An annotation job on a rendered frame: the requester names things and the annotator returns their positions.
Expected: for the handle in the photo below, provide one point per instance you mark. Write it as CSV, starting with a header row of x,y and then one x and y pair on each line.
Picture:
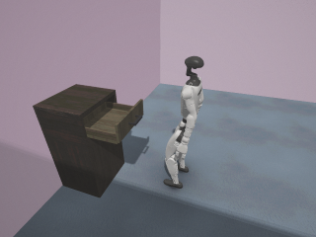
x,y
137,121

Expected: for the robot left forearm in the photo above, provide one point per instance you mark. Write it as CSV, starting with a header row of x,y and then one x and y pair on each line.
x,y
190,125

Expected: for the robot right forearm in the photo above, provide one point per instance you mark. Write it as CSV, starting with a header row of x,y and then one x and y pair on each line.
x,y
198,107

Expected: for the right robot shin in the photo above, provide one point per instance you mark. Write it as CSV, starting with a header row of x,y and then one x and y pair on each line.
x,y
182,162

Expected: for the left robot upper arm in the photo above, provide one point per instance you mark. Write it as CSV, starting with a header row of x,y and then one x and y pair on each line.
x,y
188,96

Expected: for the drawer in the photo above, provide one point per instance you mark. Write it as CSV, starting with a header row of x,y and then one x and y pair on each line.
x,y
110,121

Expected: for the robot left foot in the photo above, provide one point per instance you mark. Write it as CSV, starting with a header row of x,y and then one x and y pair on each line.
x,y
170,183

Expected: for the cabinet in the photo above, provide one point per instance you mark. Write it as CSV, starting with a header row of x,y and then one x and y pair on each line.
x,y
84,164

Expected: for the left robot hand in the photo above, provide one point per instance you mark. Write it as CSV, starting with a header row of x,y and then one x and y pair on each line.
x,y
183,148

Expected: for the right robot upper arm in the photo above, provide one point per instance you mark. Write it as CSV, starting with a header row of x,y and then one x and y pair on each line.
x,y
201,98

